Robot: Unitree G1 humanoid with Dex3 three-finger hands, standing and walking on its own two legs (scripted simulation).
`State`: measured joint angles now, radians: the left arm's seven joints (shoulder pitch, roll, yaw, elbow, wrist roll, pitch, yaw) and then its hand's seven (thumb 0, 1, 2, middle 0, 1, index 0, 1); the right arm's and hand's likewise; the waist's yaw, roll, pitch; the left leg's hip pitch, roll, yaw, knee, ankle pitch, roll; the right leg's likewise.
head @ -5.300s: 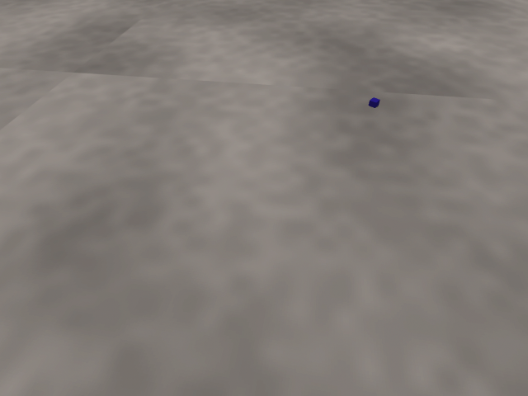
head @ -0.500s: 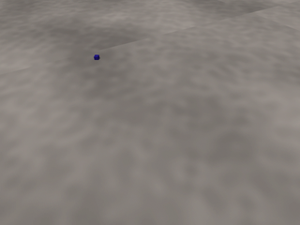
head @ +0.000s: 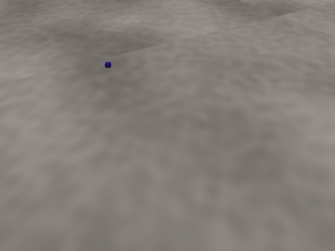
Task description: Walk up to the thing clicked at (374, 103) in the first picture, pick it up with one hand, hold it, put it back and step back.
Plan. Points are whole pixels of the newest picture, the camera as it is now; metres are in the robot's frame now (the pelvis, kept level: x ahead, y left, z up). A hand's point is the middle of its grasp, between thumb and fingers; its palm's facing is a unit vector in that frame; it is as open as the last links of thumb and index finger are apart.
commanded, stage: stand
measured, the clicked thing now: (107, 64) +2.25 +0.75 -0.76
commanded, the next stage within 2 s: walk up in 0.28 s
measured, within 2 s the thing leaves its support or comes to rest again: neither
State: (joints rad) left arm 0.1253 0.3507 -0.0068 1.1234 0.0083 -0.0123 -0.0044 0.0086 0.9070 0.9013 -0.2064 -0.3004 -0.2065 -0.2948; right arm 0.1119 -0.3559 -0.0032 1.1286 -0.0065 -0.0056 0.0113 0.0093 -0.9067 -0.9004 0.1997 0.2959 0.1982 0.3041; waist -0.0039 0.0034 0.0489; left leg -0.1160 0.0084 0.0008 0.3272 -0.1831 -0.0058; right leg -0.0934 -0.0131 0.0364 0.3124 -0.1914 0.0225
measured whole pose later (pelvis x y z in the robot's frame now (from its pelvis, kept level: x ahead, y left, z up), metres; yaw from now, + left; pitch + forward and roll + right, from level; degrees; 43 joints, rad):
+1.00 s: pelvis -0.02 -0.01 -0.02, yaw +15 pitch -2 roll -1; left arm 0.14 0.39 0.06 0.97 0.01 0.04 -0.02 0.01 0.91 0.90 -0.21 -0.30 -0.21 -0.29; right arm 0.19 -0.38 -0.03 0.91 -0.01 -0.01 -0.01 0.01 -0.90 -0.90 0.20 0.30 0.20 0.30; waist 0.01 -0.01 0.13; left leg -0.32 0.00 -0.06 0.64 -0.29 -0.01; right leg -0.22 -0.03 0.00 0.59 -0.34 -0.01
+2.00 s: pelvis -0.02 -0.03 +0.00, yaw +19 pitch -2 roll +0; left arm 0.11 0.35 0.01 1.15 0.01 -0.01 -0.02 0.01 0.91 0.90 -0.21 -0.30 -0.21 -0.29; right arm 0.11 -0.36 0.01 1.12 -0.01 -0.01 0.01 0.01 -0.91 -0.90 0.20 0.30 0.20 0.30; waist 0.01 0.02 0.06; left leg -0.15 0.01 -0.07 0.36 -0.17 -0.03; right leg -0.09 -0.03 -0.07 0.34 -0.21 0.01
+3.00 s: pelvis -0.01 -0.03 +0.00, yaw +18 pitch -2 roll +0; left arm 0.11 0.35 0.00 1.13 0.01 -0.01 -0.01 0.01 0.91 0.90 -0.21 -0.30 -0.21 -0.29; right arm 0.11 -0.36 0.02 1.13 -0.01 -0.01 0.00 0.01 -0.91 -0.90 0.20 0.30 0.20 0.30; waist 0.01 0.01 0.05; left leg -0.13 0.02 -0.05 0.33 -0.17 -0.03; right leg -0.08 -0.02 -0.06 0.32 -0.21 0.00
